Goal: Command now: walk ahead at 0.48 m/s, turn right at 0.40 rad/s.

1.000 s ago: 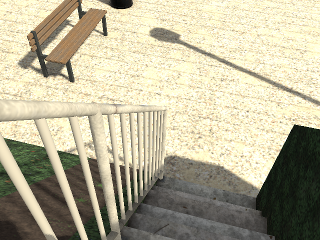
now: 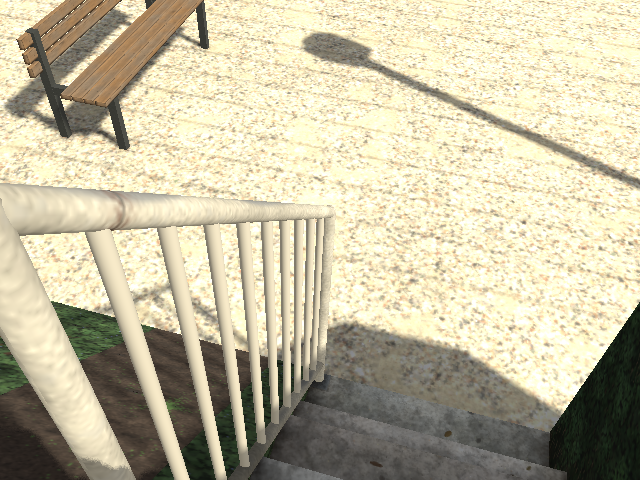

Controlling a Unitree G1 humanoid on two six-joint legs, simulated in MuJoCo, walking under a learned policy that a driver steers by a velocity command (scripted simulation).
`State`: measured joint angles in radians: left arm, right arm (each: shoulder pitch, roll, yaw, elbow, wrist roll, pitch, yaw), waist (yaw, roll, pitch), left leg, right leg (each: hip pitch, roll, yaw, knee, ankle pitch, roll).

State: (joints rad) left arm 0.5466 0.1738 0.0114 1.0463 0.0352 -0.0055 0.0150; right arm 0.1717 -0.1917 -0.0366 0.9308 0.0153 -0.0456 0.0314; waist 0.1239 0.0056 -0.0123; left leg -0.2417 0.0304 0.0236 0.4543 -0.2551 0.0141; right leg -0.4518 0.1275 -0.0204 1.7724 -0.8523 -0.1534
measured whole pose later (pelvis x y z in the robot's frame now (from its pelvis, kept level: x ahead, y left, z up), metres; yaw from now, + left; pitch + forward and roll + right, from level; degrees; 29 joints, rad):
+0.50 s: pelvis +0.21 -0.06 -0.27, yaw -17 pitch +0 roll +3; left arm 0.30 0.20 0.02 0.96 0.00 -0.01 -0.02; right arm 0.24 -0.21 -0.03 0.92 -0.05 0.01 -0.06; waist -0.01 0.02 0.03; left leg -0.85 0.05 -0.01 2.07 -0.55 0.03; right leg -0.38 0.10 0.03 0.73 -0.34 -0.14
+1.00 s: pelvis +0.35 -0.07 -0.39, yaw -26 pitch +0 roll -5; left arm 0.26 0.12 -0.06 0.81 0.04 0.03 0.01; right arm 0.27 -0.25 -0.06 0.84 0.03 0.02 0.00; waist 0.12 0.13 -0.07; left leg -0.19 0.14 -0.06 0.12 0.33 -0.01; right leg -0.48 0.30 0.03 1.39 -0.90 -0.14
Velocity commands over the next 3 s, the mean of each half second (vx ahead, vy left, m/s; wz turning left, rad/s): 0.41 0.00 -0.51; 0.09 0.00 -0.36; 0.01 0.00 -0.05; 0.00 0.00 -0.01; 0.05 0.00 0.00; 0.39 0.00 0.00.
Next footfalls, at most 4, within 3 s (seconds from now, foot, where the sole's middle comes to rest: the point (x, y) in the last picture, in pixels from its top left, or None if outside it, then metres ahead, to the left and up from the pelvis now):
0.36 right None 0.27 -0.12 -1.01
1.04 left None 0.50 0.02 -1.23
2.12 right None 0.28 0.02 -1.01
2.66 left None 0.53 0.15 -1.25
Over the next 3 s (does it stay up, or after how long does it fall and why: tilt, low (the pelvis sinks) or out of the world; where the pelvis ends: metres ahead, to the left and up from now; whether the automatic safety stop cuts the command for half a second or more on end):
stays up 0.58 -0.04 -0.57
